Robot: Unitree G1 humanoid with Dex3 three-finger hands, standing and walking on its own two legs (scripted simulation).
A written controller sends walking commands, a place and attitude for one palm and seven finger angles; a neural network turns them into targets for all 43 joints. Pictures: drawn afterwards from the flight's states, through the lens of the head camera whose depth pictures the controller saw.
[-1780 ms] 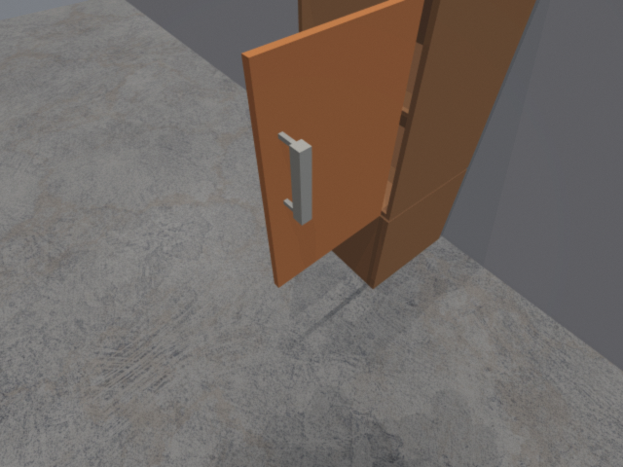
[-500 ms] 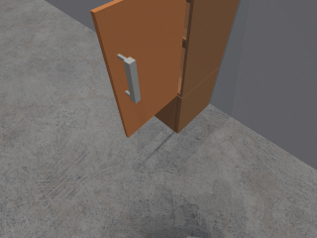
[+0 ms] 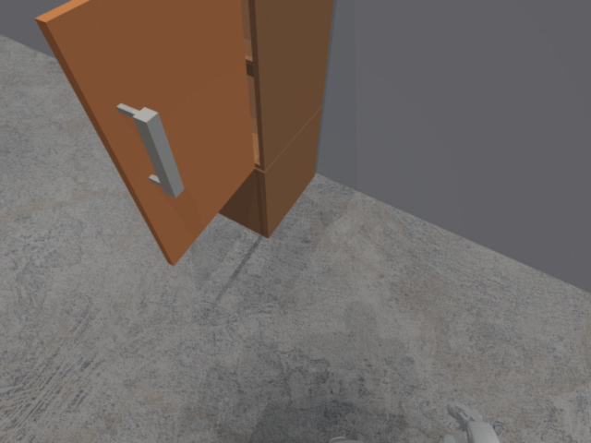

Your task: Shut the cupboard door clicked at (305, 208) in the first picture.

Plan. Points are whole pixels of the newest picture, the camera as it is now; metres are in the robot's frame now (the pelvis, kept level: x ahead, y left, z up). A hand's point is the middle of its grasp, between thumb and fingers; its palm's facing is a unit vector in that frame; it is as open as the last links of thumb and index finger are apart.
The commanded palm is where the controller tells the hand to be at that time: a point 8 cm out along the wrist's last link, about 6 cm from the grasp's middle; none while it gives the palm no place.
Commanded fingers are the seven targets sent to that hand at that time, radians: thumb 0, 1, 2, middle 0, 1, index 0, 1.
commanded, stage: walk around to get in front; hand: left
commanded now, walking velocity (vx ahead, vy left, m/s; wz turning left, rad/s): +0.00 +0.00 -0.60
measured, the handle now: (151, 152) +0.53 +0.30 +0.03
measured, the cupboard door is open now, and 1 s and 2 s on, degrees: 92 92 92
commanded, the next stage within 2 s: none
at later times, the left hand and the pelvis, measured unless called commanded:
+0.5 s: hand (206, 423) +0.16 +0.15 -0.17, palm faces -0.32 -0.92 -0.22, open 7.4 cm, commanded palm none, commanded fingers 0.00 0.90 0.90 -0.20 -0.30 -0.20 -0.30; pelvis +0.01 -0.01 -0.01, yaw -19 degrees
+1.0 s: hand (263, 396) +0.20 +0.07 -0.16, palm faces -0.58 -0.77 -0.26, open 7.4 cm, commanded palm none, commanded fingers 0.00 0.90 0.90 -0.20 -0.30 -0.20 -0.30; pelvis +0.01 -0.05 +0.00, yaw -38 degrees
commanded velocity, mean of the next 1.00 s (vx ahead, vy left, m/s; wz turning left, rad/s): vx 0.00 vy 0.00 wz -0.60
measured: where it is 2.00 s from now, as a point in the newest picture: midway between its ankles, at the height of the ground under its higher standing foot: outside the picture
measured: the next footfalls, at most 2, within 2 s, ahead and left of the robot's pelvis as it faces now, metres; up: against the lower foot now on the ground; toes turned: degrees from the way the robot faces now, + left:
right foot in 0.24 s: +0.03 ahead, -0.16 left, +0.00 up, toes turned -10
left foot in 0.50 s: +0.10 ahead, +0.09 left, +0.00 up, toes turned -16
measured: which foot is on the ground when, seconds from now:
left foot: down 0.00-0.24, up 0.26-0.48, down 0.50-0.76, up 0.78-1.00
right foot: up 0.00-0.22, down 0.24-0.48, up 0.50-0.76, down 0.78-1.00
